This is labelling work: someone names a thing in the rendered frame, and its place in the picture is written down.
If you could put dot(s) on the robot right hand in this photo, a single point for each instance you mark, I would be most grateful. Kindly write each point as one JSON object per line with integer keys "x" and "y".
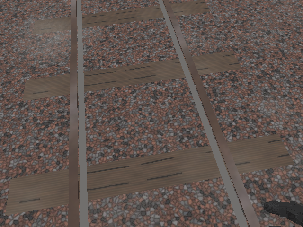
{"x": 290, "y": 210}

